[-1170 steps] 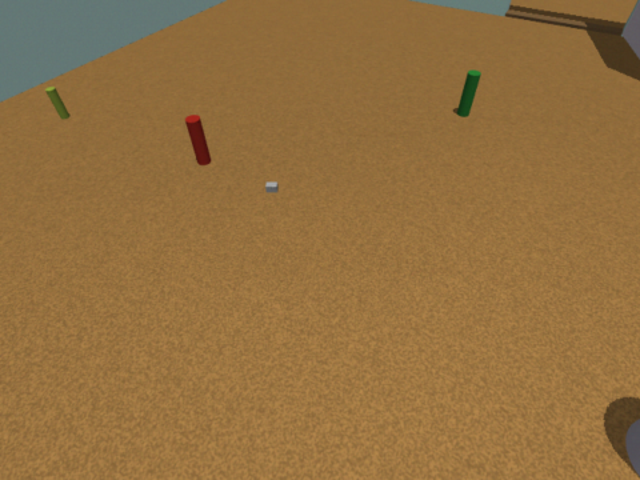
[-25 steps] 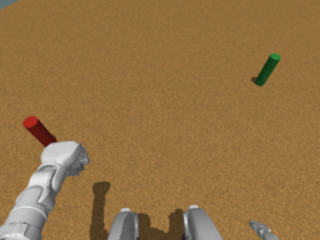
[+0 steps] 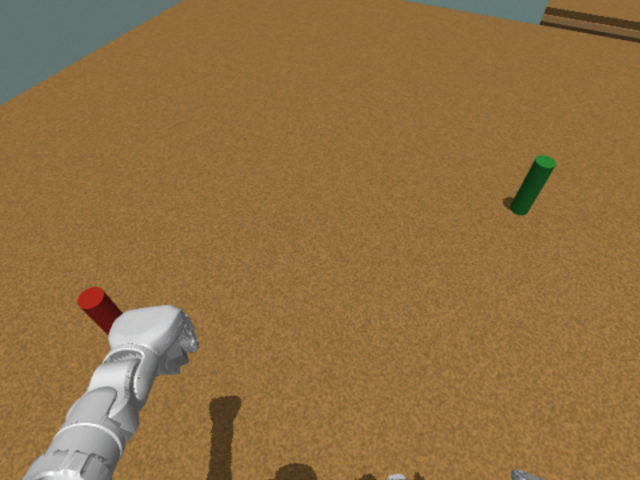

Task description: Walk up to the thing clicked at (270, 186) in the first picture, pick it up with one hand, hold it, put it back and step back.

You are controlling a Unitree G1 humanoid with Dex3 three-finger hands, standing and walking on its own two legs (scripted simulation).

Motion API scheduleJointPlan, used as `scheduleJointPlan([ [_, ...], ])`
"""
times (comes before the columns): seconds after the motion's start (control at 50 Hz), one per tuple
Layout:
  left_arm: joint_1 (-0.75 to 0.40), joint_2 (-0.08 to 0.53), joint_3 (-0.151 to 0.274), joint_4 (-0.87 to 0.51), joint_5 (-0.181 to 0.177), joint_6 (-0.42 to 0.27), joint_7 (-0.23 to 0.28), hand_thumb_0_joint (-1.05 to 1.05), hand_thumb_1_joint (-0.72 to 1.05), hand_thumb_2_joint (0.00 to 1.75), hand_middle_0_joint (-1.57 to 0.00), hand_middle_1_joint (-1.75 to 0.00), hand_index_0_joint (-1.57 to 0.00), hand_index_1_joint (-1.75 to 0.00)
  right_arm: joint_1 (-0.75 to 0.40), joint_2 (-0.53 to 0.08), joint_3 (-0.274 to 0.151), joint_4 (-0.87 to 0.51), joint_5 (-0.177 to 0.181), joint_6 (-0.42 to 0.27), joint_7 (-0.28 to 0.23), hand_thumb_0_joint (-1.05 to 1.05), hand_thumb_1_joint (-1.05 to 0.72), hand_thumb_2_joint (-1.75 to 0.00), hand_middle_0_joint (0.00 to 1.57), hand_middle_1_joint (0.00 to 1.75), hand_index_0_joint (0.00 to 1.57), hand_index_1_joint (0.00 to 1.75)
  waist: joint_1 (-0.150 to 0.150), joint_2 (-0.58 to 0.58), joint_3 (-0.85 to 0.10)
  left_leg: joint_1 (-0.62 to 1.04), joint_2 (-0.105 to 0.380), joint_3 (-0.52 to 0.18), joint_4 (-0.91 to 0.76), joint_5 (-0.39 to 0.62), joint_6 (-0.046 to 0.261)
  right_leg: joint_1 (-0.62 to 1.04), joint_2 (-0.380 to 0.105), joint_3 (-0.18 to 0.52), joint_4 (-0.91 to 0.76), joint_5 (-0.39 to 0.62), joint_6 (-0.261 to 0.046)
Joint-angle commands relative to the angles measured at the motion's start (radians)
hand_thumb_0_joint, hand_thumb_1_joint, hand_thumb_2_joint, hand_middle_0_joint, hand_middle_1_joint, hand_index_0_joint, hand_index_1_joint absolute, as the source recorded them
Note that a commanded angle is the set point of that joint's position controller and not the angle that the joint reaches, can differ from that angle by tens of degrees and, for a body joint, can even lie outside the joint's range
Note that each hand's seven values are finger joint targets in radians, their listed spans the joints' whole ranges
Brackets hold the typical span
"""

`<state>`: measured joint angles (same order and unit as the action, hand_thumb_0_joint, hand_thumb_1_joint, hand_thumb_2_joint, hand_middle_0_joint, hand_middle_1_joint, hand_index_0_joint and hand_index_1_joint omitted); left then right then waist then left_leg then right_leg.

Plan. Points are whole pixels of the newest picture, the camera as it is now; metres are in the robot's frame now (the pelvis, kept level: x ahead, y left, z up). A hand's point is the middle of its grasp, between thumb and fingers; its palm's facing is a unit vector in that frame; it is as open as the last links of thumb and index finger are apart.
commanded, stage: lift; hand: left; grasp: from above
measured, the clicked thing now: (165, 355) +0.34 +0.24 -0.10
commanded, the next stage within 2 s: hold in 0.02 s
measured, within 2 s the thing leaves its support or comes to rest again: neither
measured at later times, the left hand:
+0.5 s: hand (152, 345) +0.32 +0.22 -0.02, palm faces -0.45 -0.04 -0.89, open 4.9 cm
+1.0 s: hand (149, 352) +0.30 +0.21 +0.00, palm faces -0.45 -0.04 -0.89, open 4.9 cm
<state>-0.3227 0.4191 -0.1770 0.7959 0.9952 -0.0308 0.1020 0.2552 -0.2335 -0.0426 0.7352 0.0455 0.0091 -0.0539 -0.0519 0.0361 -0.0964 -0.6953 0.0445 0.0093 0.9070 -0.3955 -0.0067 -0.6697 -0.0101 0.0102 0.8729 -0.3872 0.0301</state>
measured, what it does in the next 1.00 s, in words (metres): stands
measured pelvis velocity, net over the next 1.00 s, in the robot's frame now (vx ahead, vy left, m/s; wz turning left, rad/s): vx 0.00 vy -0.01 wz -0.01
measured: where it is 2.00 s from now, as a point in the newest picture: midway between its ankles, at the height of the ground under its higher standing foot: outside the picture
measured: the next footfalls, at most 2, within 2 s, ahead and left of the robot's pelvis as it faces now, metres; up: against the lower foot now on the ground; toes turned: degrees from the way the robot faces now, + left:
none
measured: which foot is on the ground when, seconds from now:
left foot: down 0.00-1.00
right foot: down 0.00-1.00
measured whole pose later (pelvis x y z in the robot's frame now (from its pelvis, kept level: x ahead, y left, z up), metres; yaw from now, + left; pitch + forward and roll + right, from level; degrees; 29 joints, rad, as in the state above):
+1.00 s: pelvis +0.00 -0.01 +0.04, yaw -1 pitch +2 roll +0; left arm -0.24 0.43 -0.20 0.62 0.99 -0.07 -0.05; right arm 0.19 -0.25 -0.03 0.68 0.06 0.06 -0.07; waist 0.00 0.05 -0.04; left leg -0.37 0.03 0.04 0.60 -0.27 -0.01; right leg -0.37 -0.02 0.03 0.60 -0.28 0.02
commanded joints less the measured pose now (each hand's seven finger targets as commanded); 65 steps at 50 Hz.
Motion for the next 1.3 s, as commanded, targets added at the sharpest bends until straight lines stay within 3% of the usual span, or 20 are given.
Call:
scheduleJointPlan([
  [0.0, -0.287, 0.215, 0.08, -0.178, -0.004, -0.013, 0.007, 0.0, 0.84, 0.1, -1.23, -0.03, -1.24, -0.03, 0.01, -0.149, -0.047, -0.103, 0.002, -0.034, -0.01, 0.0, -0.91, -0.9, 0.2, 0.3, 0.2, 0.3, 0.003, 0.003, -0.265, 0.24, -0.048, -0.007, -0.175, 0.225, 0.009, 0.153, 0.041, -0.002, -0.178, 0.206, -0.035],
  [0.12, -0.261, 0.194, 0.067, -0.187, 0.006, -0.031, -0.01, 0.0, 0.87, 0.09, -1.24, -0.04, -1.26, -0.03, -0.009, -0.148, -0.047, -0.118, 0.002, -0.026, -0.01, 0.0, -0.9, -0.9, 0.2, 0.3, 0.2, 0.3, 0.013, -0.001, -0.249, 0.294, -0.05, 0.004, -0.216, 0.264, 0.008, 0.203, 0.039, 0.001, -0.217, 0.239, -0.036],
  [0.22, -0.284, 0.223, 0.081, -0.217, 0.023, -0.036, -0.012, 0.0, 0.83, 0.1, -1.21, -0.03, -1.23, -0.02, -0.019, -0.153, -0.052, -0.117, 0.003, -0.017, -0.011, 0.0, -0.9, -0.9, 0.2, 0.3, 0.2, 0.3, 0.02, 0.004, -0.267, 0.349, -0.051, 0.006, -0.237, 0.334, 0.007, 0.249, 0.04, -0.002, -0.235, 0.3, -0.035],
  [0.28, -0.286, 0.221, 0.086, -0.23, 0.011, -0.039, -0.016, 0.0, 0.86, 0.09, -1.21, -0.06, -1.24, -0.04, -0.025, -0.155, -0.053, -0.123, 0.006, -0.013, -0.009, 0.0, -0.9, -0.9, 0.2, 0.3, 0.2, 0.3, 0.022, 0.008, -0.243, 0.357, -0.051, 0.007, -0.264, 0.312, 0.005, 0.256, 0.041, -0.002, -0.252, 0.271, -0.037],
  [0.36, -0.25, 0.195, 0.061, -0.222, 0.01, -0.031, -0.039, 0.0, 0.85, 0.07, -1.21, -0.04, -1.23, -0.02, -0.053, -0.153, -0.049, -0.138, 0.01, -0.009, -0.01, 0.0, -0.9, -0.9, 0.2, 0.3, 0.2, 0.3, 0.023, -0.011, -0.192, 0.363, -0.05, 0.008, -0.29, 0.285, 0.006, 0.255, 0.043, -0.001, -0.283, 0.244, -0.036],
  [0.44, -0.247, 0.22, 0.073, -0.274, -0.003, -0.038, -0.07, 0.0, 0.86, 0.07, -1.21, -0.04, -1.24, -0.02, -0.073, -0.152, -0.047, -0.154, 0.01, -0.006, -0.012, 0.0, -0.9, -0.9, 0.2, 0.3, 0.2, 0.3, 0.039, -0.001, -0.202, 0.383, -0.054, 0.014, -0.308, 0.283, 0.007, 0.283, 0.041, 0.002, -0.299, 0.241, -0.036],
  [0.46, -0.243, 0.201, 0.06, -0.274, -0.006, -0.037, -0.078, 0.0, 0.88, 0.05, -1.22, -0.04, -1.25, -0.01, -0.076, -0.15, -0.044, -0.154, 0.011, -0.006, -0.013, 0.0, -0.9, -0.9, 0.2, 0.3, 0.2, 0.3, 0.032, -0.012, -0.195, 0.39, -0.052, 0.011, -0.311, 0.288, 0.008, 0.279, 0.042, 0.003, -0.299, 0.249, -0.035],
  [0.56, -0.25, 0.217, 0.077, -0.312, -0.004, -0.042, -0.087, 0.0, 0.86, 0.09, -1.23, -0.03, -1.25, -0.01, -0.078, -0.151, -0.044, -0.157, 0.01, 0.0, -0.018, 0.0, -0.9, -0.9, 0.2, 0.3, 0.2, 0.3, 0.034, -0.033, -0.231, 0.426, -0.057, 0.022, -0.308, 0.36, 0.016, 0.321, 0.037, 0.007, -0.304, 0.34, -0.026],
  [0.68, -0.27, 0.238, 0.096, -0.33, 0.007, -0.044, -0.077, 0.0, 0.84, 0.05, -1.19, -0.05, -1.22, -0.02, -0.101, -0.15, -0.038, -0.159, 0.01, 0.004, -0.019, 0.0, -0.9, -0.9, 0.2, 0.3, 0.2, 0.3, 0.045, 0.006, -0.197, 0.435, -0.053, 0.02, -0.347, 0.313, 0.009, 0.321, 0.041, 0.001, -0.323, 0.265, -0.037],
  [0.72, -0.241, 0.211, 0.077, -0.317, 0.008, -0.037, -0.083, 0.0, 0.85, 0.06, -1.19, -0.06, -1.22, -0.03, -0.108, -0.149, -0.038, -0.167, 0.011, 0.005, -0.019, 0.0, -0.9, -0.9, 0.2, 0.3, 0.2, 0.3, 0.044, 0.002, -0.176, 0.432, -0.055, 0.024, -0.35, 0.3, 0.011, 0.31, 0.039, 0.004, -0.336, 0.255, -0.035],
  [0.82, -0.24, 0.214, 0.071, -0.341, -0.01, -0.028, -0.104, 0.0, 0.88, 0.07, -1.22, -0.05, -1.25, -0.02, -0.13, -0.147, -0.035, -0.18, 0.016, 0.008, -0.019, 0.0, -0.9, -0.9, 0.2, 0.3, 0.2, 0.3, 0.054, -0.015, -0.161, 0.436, -0.053, 0.021, -0.378, 0.275, 0.013, 0.336, 0.04, -0.001, -0.358, 0.224, -0.035],
  [0.9, -0.239, 0.221, 0.077, -0.363, -0.013, -0.034, -0.117, 0.0, 0.81, 0.01, -1.16, -0.05, -1.2, -0.01, -0.136, -0.147, -0.031, -0.186, 0.016, 0.007, -0.022, 0.0, -0.91, -0.9, 0.2, 0.3, 0.2, 0.3, 0.051, -0.021, -0.17, 0.454, -0.052, 0.023, -0.39, 0.271, 0.014, 0.342, 0.041, 0.001, -0.367, 0.22, -0.035],
  [1.04, -0.25, 0.235, 0.097, -0.384, -0.012, -0.041, -0.114, 0.0, 0.83, 0.04, -1.19, -0.05, -1.22, -0.02, -0.145, -0.145, -0.026, -0.184, 0.014, 0.005, -0.029, 0.0, -0.91, -0.9, 0.2, 0.3, 0.2, 0.3, 0.052, -0.02, -0.165, 0.477, -0.058, 0.031, -0.405, 0.259, 0.018, 0.348, 0.035, 0.006, -0.391, 0.212, -0.032],
  [1.1, -0.253, 0.226, 0.086, -0.362, -0.017, -0.042, -0.118, 0.0, 0.85, 0.04, -1.19, -0.07, -1.23, -0.03, -0.157, -0.142, -0.022, -0.183, 0.015, 0.003, -0.03, 0.0, -0.91, -0.9, 0.2, 0.3, 0.2, 0.3, 0.046, -0.018, -0.151, 0.483, -0.055, 0.032, -0.418, 0.241, 0.018, 0.344, 0.035, 0.006, -0.401, 0.195, -0.032],
  [1.28, -0.234, 0.237, 0.092, -0.385, -0.022, -0.042, -0.134, 0.0, 0.84, 0.02, -1.18, -0.08, -1.22, -0.04, -0.179, -0.14, -0.018, -0.195, 0.019, 0.002, -0.032, 0.0, -0.91, -0.9, 0.2, 0.3, 0.2, 0.3, 0.062, -0.026, -0.137, 0.484, -0.057, 0.033, -0.44, 0.223, 0.018, 0.368, 0.034, 0.006, -0.426, 0.168, -0.032],
])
